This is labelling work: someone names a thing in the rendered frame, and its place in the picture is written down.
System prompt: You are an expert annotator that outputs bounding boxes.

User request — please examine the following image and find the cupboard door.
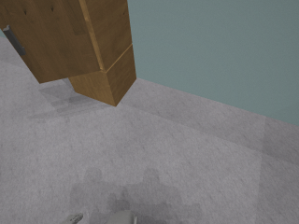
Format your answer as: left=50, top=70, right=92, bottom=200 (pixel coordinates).
left=0, top=0, right=101, bottom=84

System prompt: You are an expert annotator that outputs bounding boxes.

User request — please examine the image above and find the left robot thigh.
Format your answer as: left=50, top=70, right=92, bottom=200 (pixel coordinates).
left=107, top=210, right=138, bottom=224

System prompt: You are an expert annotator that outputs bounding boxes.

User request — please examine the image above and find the robot left hand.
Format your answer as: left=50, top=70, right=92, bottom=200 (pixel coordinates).
left=61, top=212, right=83, bottom=224

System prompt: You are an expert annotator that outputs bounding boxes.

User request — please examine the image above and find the handle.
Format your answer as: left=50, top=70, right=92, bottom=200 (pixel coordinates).
left=3, top=25, right=26, bottom=56

